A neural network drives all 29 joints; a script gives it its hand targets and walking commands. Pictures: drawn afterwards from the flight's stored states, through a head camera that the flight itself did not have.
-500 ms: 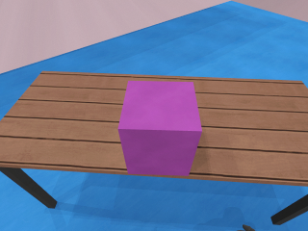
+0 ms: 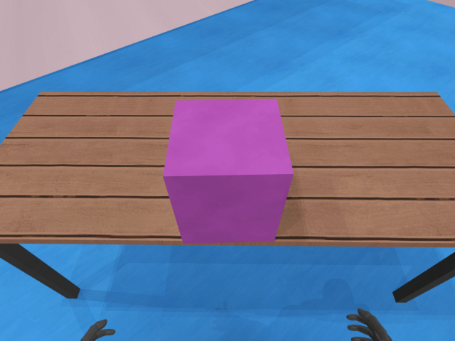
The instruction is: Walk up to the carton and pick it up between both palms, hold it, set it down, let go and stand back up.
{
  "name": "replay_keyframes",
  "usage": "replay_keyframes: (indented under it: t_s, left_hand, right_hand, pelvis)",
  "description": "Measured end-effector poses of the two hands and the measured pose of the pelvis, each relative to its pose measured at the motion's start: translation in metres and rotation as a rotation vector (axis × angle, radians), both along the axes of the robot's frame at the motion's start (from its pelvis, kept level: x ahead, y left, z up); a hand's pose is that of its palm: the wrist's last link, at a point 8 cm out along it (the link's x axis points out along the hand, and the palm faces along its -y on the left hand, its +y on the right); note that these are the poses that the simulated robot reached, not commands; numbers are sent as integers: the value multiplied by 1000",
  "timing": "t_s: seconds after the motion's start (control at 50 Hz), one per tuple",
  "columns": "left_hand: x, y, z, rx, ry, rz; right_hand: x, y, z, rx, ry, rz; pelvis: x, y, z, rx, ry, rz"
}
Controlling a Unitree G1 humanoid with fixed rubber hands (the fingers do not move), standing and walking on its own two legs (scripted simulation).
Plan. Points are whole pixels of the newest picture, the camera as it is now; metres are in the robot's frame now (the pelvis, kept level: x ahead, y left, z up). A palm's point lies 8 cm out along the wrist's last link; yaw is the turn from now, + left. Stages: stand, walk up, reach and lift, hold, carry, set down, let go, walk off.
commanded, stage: reach and lift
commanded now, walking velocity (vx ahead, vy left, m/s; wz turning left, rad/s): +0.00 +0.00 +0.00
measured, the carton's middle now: (227, 174) +0.45 +0.02 +0.00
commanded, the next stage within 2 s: none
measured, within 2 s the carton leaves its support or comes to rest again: neither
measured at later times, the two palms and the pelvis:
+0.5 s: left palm (99, 315) +0.19 +0.24 -0.05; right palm (374, 329) +0.16 -0.23 -0.05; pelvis +0.03 -0.01 +0.02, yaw +0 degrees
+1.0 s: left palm (94, 307) +0.20 +0.24 -0.03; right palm (354, 302) +0.20 -0.20 -0.03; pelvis +0.04 +0.00 +0.03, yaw +1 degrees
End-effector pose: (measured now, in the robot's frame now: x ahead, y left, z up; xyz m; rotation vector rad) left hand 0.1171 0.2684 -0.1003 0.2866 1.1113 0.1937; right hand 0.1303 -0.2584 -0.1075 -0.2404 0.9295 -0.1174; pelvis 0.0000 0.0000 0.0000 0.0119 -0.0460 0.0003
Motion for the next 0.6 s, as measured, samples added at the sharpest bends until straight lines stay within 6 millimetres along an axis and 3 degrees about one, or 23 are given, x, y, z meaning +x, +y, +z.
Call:
replay_keyframes:
  t_s: [0.1, 0.18, 0.32, 0.6]
  left_hand:
    - [59, -23, 27, -37, -141, -51]
    - [77, -40, 41, -83, -190, -69]
    - [77, -41, 41, -106, -214, -35]
    - [69, -29, 52, -140, -356, -41]
  right_hand:
    - [18, 7, 15, 33, -98, -7]
    - [19, 6, 35, 26, -147, -19]
    - [21, 6, 49, 9, -183, -29]
    - [42, 44, 59, 76, -299, -39]
  pelvis:
    - [2, -6, 6, -9, -52, -2]
    - [11, -11, 16, -5, -63, -3]
    - [18, -16, 21, -1, -69, -12]
    - [30, -8, 26, -14, -55, -3]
